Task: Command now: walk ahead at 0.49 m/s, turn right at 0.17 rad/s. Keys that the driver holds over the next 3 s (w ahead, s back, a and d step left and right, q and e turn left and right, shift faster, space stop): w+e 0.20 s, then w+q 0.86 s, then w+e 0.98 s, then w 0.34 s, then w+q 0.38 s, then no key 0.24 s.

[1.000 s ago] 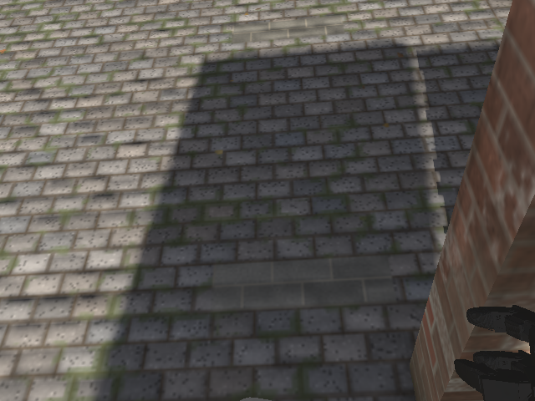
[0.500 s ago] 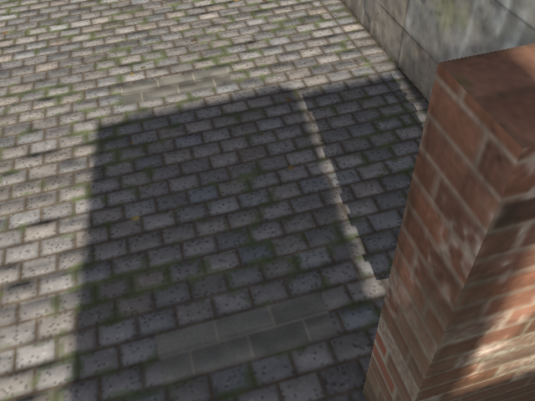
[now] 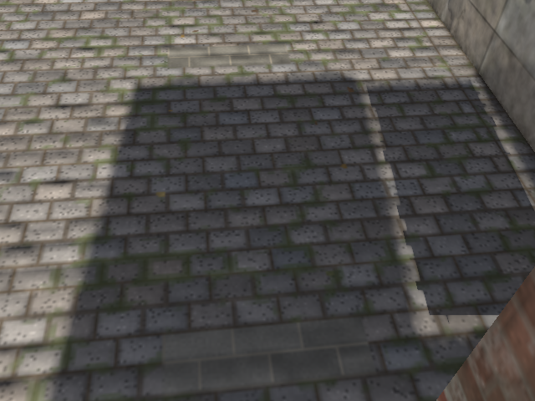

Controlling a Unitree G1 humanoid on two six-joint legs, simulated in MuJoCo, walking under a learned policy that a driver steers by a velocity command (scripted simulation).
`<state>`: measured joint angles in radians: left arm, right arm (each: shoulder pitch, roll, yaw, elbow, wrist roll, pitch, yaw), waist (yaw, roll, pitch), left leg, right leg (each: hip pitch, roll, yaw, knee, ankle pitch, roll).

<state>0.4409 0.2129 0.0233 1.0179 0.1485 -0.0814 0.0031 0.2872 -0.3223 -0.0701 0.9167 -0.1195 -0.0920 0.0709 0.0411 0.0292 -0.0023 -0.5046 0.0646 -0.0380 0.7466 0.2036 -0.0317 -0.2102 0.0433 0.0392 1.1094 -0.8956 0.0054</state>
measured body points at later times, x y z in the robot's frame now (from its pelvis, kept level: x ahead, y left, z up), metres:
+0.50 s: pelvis +0.31 +0.01 -0.23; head +0.31 +0.01 +0.22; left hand +0.58 +0.20 -0.29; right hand +0.21 -0.21 -0.38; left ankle +0.07 +0.12 -0.78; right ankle +0.47 -0.10 -0.97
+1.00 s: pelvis +0.62 +0.09 -0.30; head +0.64 +0.11 +0.15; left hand +0.60 +0.36 -0.44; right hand +0.87 -0.11 -0.37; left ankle +0.70 +0.18 -1.01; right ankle +0.47 -0.10 -0.93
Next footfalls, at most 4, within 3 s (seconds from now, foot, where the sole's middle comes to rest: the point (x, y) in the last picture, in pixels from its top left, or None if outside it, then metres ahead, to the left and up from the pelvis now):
0.04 left None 0.09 0.12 -0.86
0.50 right None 0.48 -0.11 -1.05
0.94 left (216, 365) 0.74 0.19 -1.05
1.56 right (247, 271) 1.09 0.12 -1.05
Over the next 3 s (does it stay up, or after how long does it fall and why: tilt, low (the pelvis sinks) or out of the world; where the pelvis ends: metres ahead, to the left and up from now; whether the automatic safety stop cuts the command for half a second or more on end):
stays up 1.60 0.14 -0.29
